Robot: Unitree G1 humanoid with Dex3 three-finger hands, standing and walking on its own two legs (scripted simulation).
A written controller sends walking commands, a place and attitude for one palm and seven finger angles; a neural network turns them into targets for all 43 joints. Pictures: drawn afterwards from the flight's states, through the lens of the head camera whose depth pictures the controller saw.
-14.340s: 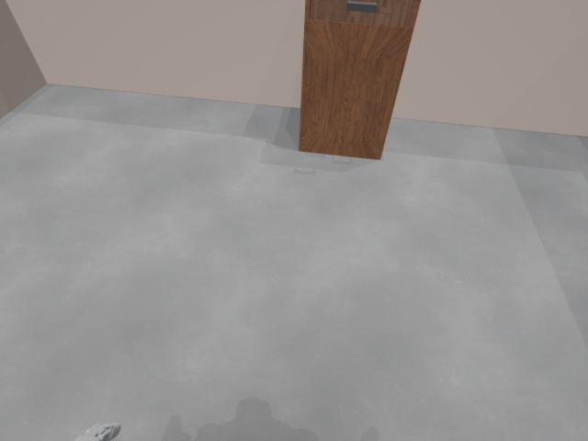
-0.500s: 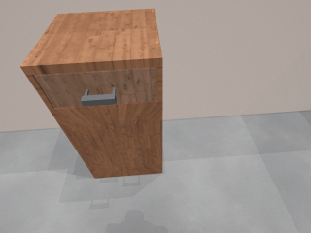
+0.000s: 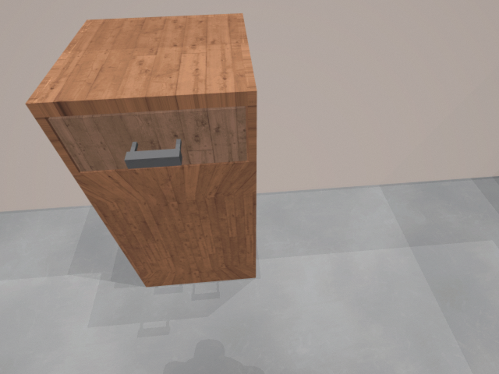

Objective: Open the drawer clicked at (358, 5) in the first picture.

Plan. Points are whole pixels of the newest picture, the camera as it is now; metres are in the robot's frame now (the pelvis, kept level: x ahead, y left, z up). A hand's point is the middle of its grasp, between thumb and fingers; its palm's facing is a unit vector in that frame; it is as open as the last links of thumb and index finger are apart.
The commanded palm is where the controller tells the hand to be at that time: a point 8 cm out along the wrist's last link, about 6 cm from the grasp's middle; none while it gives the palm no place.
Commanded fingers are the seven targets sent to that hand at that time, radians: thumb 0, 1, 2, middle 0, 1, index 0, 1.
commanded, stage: look again from close up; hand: left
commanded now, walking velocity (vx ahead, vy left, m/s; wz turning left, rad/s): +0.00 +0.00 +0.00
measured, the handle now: (155, 151) +0.56 +0.25 +0.02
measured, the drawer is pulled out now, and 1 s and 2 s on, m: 0.00 0.00 0.00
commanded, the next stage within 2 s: raise the hand with hooked fingers in 0.10 s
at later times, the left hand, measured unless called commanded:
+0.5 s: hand (137, 317) +0.21 +0.20 -0.02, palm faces +0.01 -0.36 -0.93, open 7.9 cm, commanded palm +0.14 +0.22 -0.02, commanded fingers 0.00 0.53 0.74 -0.23 -0.54 -0.23 -0.54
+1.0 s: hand (123, 297) +0.23 +0.21 +0.01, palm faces -0.01 -0.11 -0.99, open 10.8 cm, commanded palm +0.20 +0.22 +0.07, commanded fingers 0.00 -0.06 0.49 -0.27 -0.92 -0.27 -0.92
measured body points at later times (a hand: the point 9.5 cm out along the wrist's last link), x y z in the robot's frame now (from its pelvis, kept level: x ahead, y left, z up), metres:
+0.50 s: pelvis -0.01 -0.01 -0.02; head +0.01 -0.05 +0.43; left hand +0.21 +0.21 +0.03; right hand +0.20 -0.25 -0.11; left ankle -0.01 +0.12 -0.74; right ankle -0.03 -0.10 -0.74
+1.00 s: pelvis -0.01 -0.02 -0.02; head +0.01 -0.07 +0.43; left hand +0.23 +0.22 +0.07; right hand +0.19 -0.23 -0.13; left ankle -0.01 +0.12 -0.74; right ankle -0.03 -0.10 -0.74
